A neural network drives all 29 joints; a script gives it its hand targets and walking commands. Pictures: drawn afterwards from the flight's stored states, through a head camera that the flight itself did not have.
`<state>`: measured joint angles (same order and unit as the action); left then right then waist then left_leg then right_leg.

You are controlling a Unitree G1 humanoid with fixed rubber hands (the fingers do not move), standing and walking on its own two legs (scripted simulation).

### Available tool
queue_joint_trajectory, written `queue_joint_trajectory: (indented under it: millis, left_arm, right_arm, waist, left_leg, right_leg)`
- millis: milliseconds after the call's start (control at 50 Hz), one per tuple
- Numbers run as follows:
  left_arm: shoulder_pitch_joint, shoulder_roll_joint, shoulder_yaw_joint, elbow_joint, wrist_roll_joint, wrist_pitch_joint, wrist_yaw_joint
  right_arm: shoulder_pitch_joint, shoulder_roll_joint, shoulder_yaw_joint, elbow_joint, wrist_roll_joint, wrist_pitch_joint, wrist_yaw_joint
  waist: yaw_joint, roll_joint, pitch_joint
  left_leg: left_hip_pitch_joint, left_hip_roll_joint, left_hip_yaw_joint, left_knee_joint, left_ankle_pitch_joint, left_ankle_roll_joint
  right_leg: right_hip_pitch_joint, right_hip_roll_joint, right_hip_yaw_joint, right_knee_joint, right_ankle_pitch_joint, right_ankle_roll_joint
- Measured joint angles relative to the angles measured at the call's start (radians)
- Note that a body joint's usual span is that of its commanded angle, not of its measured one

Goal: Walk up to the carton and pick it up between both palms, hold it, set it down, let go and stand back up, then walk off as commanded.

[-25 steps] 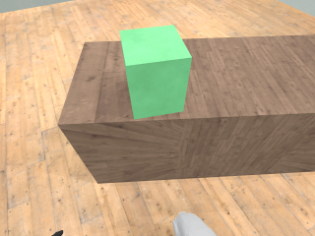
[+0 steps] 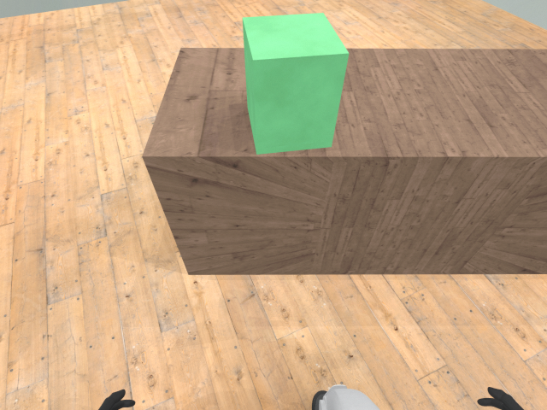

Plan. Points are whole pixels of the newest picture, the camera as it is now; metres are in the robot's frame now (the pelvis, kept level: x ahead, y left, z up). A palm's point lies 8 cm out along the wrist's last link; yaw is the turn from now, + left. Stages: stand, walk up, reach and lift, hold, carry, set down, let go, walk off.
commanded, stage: walk off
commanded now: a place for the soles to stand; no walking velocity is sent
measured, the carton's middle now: (289, 85) +0.84 -0.02 +0.01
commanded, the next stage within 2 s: none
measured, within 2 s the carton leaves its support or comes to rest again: neither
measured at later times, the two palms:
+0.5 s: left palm out of the picture -0.13 +0.35 -0.11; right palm out of the picture -0.08 -0.28 -0.05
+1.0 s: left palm out of the picture -0.19 +0.24 -0.08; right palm out of the picture -0.27 -0.35 -0.06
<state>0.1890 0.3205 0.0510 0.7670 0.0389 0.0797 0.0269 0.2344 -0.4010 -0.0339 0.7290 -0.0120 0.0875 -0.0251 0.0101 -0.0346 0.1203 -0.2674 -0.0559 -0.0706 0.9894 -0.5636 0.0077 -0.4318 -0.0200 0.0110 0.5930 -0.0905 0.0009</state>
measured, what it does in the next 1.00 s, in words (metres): walks backwards: left foot, then right foot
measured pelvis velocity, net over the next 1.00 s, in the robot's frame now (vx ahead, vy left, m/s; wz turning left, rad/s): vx -0.24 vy -0.04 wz -0.04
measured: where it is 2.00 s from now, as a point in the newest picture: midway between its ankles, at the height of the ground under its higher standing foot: outside the picture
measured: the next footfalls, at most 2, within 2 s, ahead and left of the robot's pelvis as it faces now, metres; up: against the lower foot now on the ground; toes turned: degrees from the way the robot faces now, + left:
left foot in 0.04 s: -0.03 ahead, +0.12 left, +0.00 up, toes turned -4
right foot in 0.62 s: -0.11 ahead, -0.14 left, +0.01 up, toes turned -3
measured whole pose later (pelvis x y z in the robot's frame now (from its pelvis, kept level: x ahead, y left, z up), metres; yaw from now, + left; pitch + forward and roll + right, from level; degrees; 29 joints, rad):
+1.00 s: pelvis -0.24 -0.04 +0.04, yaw -3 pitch -6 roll +2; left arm 0.37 0.32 0.06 0.80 0.01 0.05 0.01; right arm 0.49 -0.36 -0.07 0.80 -0.02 0.06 -0.01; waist 0.01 -0.06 0.02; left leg -0.30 -0.04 -0.01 1.16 -0.45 0.02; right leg -0.22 0.00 -0.01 0.42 -0.24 -0.07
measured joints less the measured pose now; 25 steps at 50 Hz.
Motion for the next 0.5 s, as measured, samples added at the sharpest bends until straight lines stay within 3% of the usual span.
queue_joint_trajectory:
  millis: [40,60,80,120,160,200,260,340,500]
  left_arm:
    - [-0.014,0.005,-0.002,-0.020,0.001,0.004,-0.006]
    - [-0.025,0.017,0.001,-0.021,0.000,0.006,-0.009]
    - [-0.029,0.025,0.009,-0.010,-0.003,0.007,-0.010]
    - [-0.016,0.031,0.028,0.026,0.005,0.023,-0.014]
    - [0.001,0.045,0.043,0.064,0.014,0.032,-0.027]
    - [0.025,0.060,0.055,0.090,0.016,0.033,-0.041]
    - [0.075,0.085,0.066,0.110,0.015,0.028,-0.060]
    - [0.131,0.126,0.088,0.114,0.010,0.036,-0.071]
    - [0.196,0.123,0.083,0.046,-0.002,0.030,-0.087]
  right_arm:
    - [0.036,-0.003,-0.005,-0.014,0.008,-0.012,0.001]
    - [0.040,0.010,-0.008,-0.005,0.011,-0.017,0.001]
    - [0.042,0.025,-0.007,0.009,0.011,-0.018,0.004]
    - [0.059,0.050,-0.001,0.045,0.009,-0.027,0.013]
    - [0.081,0.084,0.005,0.084,-0.001,-0.026,0.013]
    - [0.101,0.110,0.007,0.110,-0.015,-0.025,0.011]
    - [0.117,0.127,0.009,0.117,-0.030,-0.032,0.001]
    - [0.144,0.135,0.012,0.045,-0.045,-0.050,-0.015]
    - [0.147,0.097,-0.013,-0.062,-0.047,-0.047,-0.033]
  waist:
    - [-0.009,-0.007,0.003]
    - [-0.003,-0.036,0.027]
    - [0.013,-0.064,0.055]
    - [0.020,-0.069,0.075]
    - [0.010,-0.064,0.078]
    - [0.006,-0.051,0.064]
    - [0.008,-0.029,0.030]
    - [0.022,-0.040,0.005]
    - [0.064,-0.056,-0.035]
  left_leg:
    - [0.071,0.019,0.002,-0.205,0.002,0.026]
    - [0.083,0.004,0.025,-0.250,0.060,0.033]
    - [0.094,-0.015,0.055,-0.252,0.091,0.037]
    - [0.112,-0.014,0.079,-0.263,0.123,0.041]
    - [0.133,-0.007,0.067,-0.316,0.165,0.040]
    - [0.128,0.006,0.050,-0.371,0.216,0.035]
    - [0.093,0.025,0.039,-0.423,0.273,0.038]
    - [0.042,0.029,0.046,-0.435,0.314,0.035]
    - [0.014,0.038,0.069,-0.420,0.349,0.019]
  right_leg:
    - [-0.043,-0.016,0.000,0.007,0.024,0.019]
    - [-0.059,-0.032,0.021,0.030,0.010,0.023]
    - [-0.068,-0.037,0.053,0.078,-0.083,0.017]
    - [-0.091,0.014,0.100,0.293,-0.247,0.020]
    - [-0.085,0.079,0.134,0.503,-0.274,0.021]
    - [-0.065,0.119,0.127,0.598,-0.290,0.018]
    - [-0.028,0.128,0.078,0.599,-0.302,0.009]
    - [0.027,0.100,0.034,0.535,-0.332,0.010]
    - [0.126,0.044,0.023,0.412,-0.434,-0.026]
